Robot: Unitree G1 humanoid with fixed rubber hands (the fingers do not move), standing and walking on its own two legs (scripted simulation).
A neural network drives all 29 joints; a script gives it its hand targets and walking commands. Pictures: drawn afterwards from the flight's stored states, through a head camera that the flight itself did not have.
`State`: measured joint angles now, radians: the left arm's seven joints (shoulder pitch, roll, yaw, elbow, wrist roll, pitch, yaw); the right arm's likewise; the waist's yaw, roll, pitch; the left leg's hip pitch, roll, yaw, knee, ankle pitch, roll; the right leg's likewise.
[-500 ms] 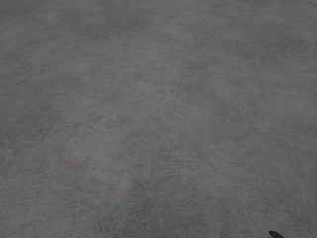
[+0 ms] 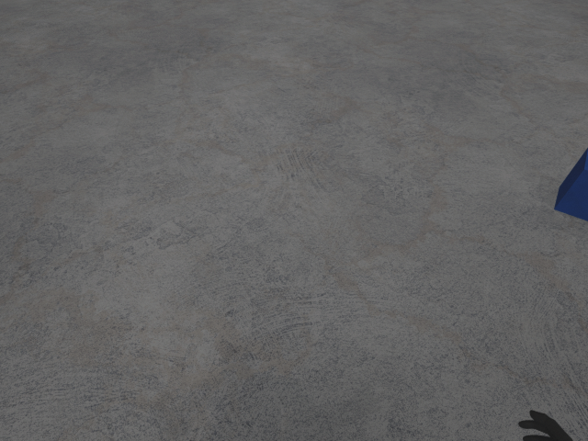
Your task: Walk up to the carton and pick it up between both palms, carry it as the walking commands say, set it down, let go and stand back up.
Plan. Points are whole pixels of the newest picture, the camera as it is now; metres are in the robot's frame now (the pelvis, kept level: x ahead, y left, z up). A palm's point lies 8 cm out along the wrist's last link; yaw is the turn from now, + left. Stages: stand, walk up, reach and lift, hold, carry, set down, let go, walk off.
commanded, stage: walk up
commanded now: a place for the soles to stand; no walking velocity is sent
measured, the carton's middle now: out of the picture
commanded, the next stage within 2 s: none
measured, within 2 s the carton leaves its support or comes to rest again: neither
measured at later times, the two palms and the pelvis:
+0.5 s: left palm (200, 302) +0.38 +0.19 -0.08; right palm out of the picture +0.14 -0.46 -0.08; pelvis +0.17 -0.10 -0.01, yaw -21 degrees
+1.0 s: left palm (375, 171) +0.73 -0.17 -0.07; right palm out of the picture +0.14 -0.53 -0.09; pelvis +0.36 -0.26 -0.02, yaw -38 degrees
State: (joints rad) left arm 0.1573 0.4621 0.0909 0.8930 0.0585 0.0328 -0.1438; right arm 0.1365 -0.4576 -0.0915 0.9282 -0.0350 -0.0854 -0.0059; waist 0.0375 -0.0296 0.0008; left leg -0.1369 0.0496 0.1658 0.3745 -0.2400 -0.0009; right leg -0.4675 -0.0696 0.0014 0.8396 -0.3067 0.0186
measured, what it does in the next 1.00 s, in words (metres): walks ahead, turning right: right foot, then left foot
